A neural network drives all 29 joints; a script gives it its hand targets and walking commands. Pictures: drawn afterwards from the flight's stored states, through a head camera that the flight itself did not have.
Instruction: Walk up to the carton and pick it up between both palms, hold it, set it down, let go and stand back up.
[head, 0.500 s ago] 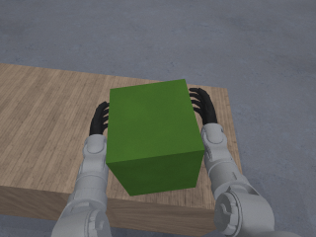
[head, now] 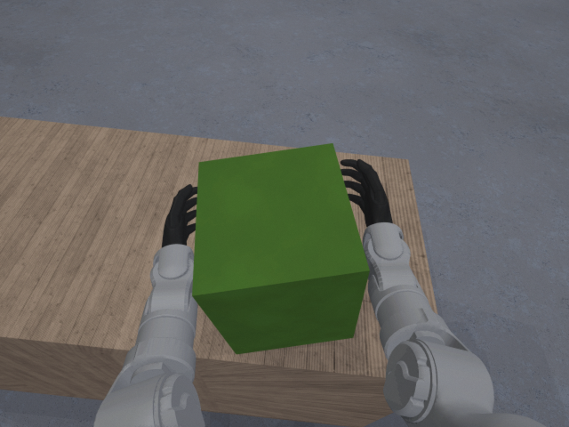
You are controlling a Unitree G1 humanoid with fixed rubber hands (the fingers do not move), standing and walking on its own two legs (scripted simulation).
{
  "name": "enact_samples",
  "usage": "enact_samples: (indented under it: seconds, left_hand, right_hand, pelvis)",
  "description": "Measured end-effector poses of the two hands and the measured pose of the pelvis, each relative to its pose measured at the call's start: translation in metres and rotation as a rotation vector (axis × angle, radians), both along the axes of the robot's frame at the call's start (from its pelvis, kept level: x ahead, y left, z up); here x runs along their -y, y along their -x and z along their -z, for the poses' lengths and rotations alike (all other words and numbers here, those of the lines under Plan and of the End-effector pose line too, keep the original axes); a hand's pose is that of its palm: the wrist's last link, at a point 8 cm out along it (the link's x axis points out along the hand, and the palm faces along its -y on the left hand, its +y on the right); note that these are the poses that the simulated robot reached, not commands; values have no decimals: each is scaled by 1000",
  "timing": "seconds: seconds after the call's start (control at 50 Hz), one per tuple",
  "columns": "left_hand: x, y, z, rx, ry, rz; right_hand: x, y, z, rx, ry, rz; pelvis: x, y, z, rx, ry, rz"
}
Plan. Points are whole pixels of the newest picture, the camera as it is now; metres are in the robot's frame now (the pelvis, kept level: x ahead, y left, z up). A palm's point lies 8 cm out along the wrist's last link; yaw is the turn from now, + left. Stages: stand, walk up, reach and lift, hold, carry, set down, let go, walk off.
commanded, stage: set down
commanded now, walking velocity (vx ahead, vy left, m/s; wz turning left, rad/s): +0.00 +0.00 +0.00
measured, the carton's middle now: (281, 255) +0.36 +0.03 -0.01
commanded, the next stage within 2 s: none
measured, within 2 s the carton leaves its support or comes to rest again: rests again in 1.08 s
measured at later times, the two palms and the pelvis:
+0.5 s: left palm (180, 240) +0.35 +0.18 +0.03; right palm (375, 214) +0.40 -0.10 +0.07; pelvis +0.00 +0.00 +0.00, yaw +0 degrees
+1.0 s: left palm (184, 238) +0.36 +0.18 +0.02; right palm (379, 217) +0.40 -0.11 +0.06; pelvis +0.00 +0.00 +0.00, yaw -2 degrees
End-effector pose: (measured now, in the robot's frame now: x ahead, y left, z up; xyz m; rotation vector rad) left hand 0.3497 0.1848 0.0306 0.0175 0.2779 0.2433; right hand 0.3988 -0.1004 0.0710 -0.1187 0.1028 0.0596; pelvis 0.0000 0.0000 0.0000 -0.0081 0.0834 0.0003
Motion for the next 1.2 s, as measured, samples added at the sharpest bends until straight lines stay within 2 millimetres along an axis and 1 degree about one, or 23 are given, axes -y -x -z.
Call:
enact_samples:
  seconds: [0.52,0.92,1.02,1.1,1.2]
  left_hand:
    - [2,0,3,37,17,-8]
    - [4,-2,6,58,39,-13]
    - [7,-7,7,61,36,4]
    - [10,-12,11,50,38,13]
    - [4,-15,21,20,51,-6]
  right_hand:
    - [3,0,2,-1,7,-4]
    - [5,-1,5,-13,-3,1]
    - [12,-2,12,-46,-19,26]
    - [20,-5,27,-117,-23,37]
    - [23,-13,39,-153,-19,25]
  pelvis:
    - [0,-5,1,-2,1,6]
    - [0,-4,2,-6,0,21]
    - [-1,-3,3,-28,1,40]
    - [-2,0,7,-73,4,55]
    - [-2,4,13,-136,9,63]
